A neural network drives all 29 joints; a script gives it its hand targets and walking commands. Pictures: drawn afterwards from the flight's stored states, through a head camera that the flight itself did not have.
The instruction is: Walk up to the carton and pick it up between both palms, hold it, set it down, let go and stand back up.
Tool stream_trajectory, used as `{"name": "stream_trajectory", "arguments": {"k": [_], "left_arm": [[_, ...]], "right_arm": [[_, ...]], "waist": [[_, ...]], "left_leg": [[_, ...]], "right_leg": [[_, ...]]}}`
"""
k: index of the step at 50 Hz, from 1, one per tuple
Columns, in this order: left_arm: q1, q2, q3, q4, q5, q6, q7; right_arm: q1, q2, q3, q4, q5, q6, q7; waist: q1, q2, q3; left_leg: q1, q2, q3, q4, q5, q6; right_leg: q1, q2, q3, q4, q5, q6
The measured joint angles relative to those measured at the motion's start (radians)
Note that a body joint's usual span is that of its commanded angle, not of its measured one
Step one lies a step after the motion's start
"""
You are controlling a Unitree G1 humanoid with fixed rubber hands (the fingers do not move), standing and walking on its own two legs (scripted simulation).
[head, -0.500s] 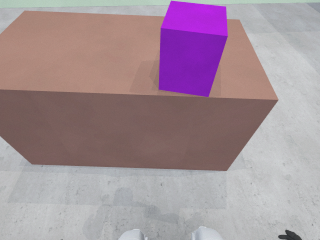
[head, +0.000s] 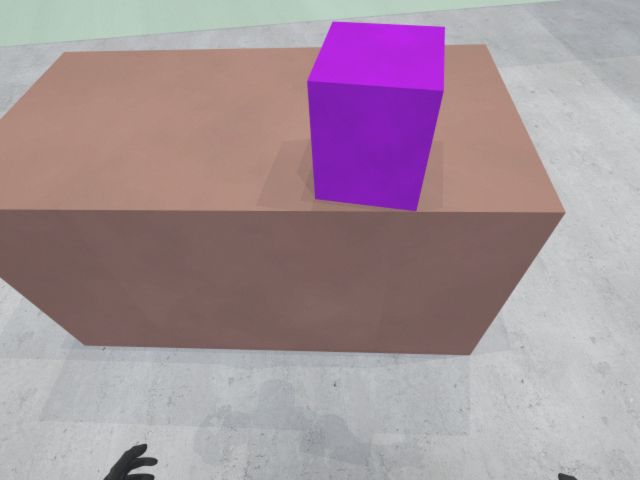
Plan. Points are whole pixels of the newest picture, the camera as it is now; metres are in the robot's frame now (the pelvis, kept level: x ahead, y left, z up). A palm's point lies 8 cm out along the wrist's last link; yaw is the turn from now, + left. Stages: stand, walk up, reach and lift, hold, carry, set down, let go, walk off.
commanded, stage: walk up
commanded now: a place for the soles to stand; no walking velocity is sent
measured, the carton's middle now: (375, 118) +0.71 -0.06 +0.04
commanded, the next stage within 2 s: none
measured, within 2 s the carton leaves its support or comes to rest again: neither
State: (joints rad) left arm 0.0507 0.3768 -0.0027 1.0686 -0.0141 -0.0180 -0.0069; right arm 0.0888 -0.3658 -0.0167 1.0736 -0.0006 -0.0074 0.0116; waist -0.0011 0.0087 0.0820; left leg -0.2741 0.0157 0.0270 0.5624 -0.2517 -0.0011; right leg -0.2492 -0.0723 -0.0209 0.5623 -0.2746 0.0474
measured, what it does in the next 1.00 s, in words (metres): walks ahead: right foot, then left foot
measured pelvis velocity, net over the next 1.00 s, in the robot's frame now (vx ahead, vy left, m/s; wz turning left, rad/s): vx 0.16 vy -0.03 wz -0.01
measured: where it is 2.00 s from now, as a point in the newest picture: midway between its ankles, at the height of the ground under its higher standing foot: (369, 458)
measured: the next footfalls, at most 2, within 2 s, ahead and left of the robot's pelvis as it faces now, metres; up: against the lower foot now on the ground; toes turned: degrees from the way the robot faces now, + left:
right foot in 0.64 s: +0.13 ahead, -0.19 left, +0.00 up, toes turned -4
left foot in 0.94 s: +0.29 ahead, +0.06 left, +0.00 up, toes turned +1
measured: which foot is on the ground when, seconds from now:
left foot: down 0.00-0.64, up 0.66-0.92, down 0.94-1.00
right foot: down 0.00-0.38, up 0.40-0.62, down 0.64-0.96, up 0.98-1.00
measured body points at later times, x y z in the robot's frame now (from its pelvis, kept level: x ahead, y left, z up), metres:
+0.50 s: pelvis +0.02 -0.01 +0.01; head +0.03 +0.01 +0.46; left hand +0.09 +0.32 -0.11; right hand +0.09 -0.32 -0.10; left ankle +0.03 +0.12 -0.73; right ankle +0.02 -0.15 -0.69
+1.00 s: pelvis +0.16 -0.03 -0.01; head +0.17 -0.02 +0.44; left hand +0.15 +0.28 -0.14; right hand +0.28 -0.35 -0.10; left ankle +0.25 +0.06 -0.73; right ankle +0.09 -0.18 -0.72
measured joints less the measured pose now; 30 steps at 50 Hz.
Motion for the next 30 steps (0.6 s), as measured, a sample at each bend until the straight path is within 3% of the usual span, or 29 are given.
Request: {"name": "stream_trajectory", "arguments": {"k": [17, 18, 20, 22, 26, 30], "left_arm": [[-0.006, -0.011, 0.009, 0.063, 0.006, 0.005, -0.008], [0.001, -0.012, 0.013, 0.058, 0.009, 0.007, -0.011], [0.044, -0.008, 0.03, 0.028, 0.026, 0.013, -0.03], [0.085, 0.003, 0.044, 0.003, 0.037, 0.024, -0.044], [0.135, 0.042, 0.075, -0.027, 0.048, 0.028, -0.062], [0.178, 0.059, 0.103, -0.052, 0.043, 0.027, -0.088]], "right_arm": [[-0.049, 0.023, 0.008, 0.071, -0.004, 0.002, 0.002], [-0.047, 0.024, 0.002, 0.067, -0.006, 0.003, 0.005], [-0.02, 0.025, -0.019, 0.034, -0.02, -0.006, 0.016], [0.023, 0.022, -0.038, -0.007, -0.025, -0.029, 0.019], [0.106, 0.003, -0.058, -0.052, -0.029, -0.049, 0.006], [0.152, -0.051, -0.07, -0.058, -0.038, -0.026, 0.012]], "waist": [[0.01, -0.022, -0.008], [0.011, -0.022, -0.007], [0.014, -0.024, -0.025], [0.012, -0.025, -0.045], [0.0, -0.037, -0.049], [0.004, -0.019, -0.048]], "left_leg": [[0.094, -0.004, 0.005, -0.181, 0.09, 0.003], [0.093, -0.004, 0.005, -0.179, 0.082, 0.005], [0.083, -0.002, 0.011, -0.147, 0.0, 0.018], [0.082, 0.004, 0.016, -0.154, -0.002, 0.033], [0.105, 0.018, 0.015, -0.164, 0.044, 0.029], [0.125, 0.044, 0.02, -0.108, -0.023, 0.008]], "right_leg": [[0.104, 0.001, -0.004, -0.206, 0.105, 0.009], [0.102, 0.001, -0.005, -0.201, 0.093, 0.006], [0.069, 0.004, 0.0, -0.118, -0.061, -0.022], [-0.005, 0.02, 0.016, 0.046, -0.155, -0.043], [-0.121, 0.026, 0.038, 0.242, -0.16, -0.054], [-0.108, -0.002, 0.011, 0.138, -0.114, -0.057]]}}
